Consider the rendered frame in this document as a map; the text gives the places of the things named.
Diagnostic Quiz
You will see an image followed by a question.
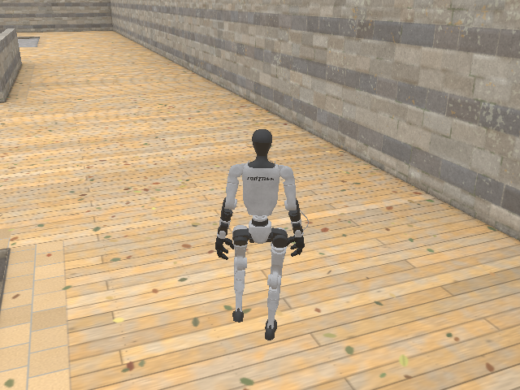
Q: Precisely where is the left robot hand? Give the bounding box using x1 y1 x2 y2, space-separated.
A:
215 237 234 260

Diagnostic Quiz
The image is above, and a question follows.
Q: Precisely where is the robot left upper arm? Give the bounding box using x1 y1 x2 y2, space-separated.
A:
224 163 245 210

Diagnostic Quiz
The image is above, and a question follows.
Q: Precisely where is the right robot forearm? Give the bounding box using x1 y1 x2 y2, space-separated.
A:
288 199 304 237

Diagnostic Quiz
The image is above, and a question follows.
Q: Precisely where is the robot left thigh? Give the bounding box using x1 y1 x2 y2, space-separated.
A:
232 225 249 271

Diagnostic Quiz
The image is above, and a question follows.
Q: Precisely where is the robot right upper arm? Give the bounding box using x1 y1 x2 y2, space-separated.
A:
278 165 297 211

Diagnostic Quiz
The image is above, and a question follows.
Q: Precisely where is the humanoid robot torso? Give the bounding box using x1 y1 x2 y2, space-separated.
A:
242 161 280 244

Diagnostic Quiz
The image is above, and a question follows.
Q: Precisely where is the right robot hand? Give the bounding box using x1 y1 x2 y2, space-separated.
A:
285 235 305 257

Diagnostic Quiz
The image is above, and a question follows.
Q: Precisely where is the left robot forearm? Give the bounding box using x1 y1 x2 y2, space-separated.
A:
217 198 233 239

